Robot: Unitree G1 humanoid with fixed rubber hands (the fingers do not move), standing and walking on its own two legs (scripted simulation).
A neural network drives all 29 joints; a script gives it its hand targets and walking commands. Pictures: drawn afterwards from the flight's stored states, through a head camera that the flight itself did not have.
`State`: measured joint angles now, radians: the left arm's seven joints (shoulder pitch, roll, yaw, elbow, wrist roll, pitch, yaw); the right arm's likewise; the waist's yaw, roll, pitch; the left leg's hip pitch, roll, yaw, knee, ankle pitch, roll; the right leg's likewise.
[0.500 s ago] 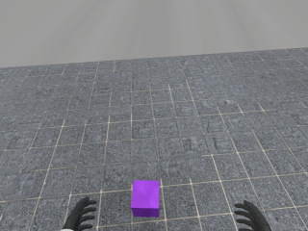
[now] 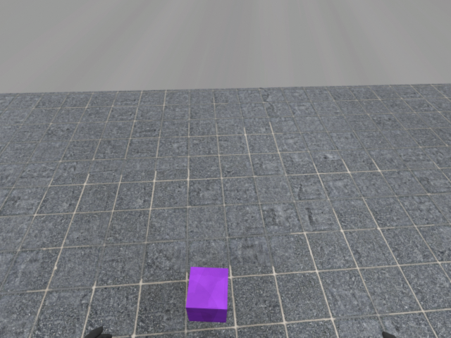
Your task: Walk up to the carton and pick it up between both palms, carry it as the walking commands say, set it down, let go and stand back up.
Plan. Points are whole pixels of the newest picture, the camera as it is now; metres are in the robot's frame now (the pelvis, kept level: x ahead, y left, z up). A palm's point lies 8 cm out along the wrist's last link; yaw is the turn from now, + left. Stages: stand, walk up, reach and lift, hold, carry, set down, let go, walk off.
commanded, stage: stand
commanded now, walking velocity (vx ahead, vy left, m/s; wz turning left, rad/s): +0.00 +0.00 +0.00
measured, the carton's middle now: (208, 294) +0.44 +0.09 -0.68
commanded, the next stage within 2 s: none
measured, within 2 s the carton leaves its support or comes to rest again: neither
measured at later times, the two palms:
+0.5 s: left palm out of the picture +0.06 +0.30 -0.11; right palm out of the picture +0.08 -0.26 -0.09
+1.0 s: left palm out of the picture +0.04 +0.31 -0.11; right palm out of the picture +0.06 -0.27 -0.10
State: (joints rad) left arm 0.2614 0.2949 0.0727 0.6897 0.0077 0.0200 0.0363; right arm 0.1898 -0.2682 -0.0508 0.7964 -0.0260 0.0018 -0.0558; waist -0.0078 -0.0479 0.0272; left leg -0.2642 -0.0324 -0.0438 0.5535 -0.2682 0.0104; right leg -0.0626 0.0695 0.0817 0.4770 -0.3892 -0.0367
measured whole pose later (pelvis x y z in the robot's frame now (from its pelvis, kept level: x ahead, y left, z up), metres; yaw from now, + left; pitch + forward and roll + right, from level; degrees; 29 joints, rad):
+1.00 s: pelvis -0.03 +0.02 +0.01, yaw +1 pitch -3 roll +0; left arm 0.24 0.35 0.03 0.90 0.00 -0.01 0.04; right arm 0.16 -0.31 -0.02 0.97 0.00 -0.01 -0.04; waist -0.01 -0.02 0.04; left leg -0.22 -0.06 -0.05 0.44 -0.16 0.03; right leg -0.04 0.04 0.08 0.39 -0.31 -0.01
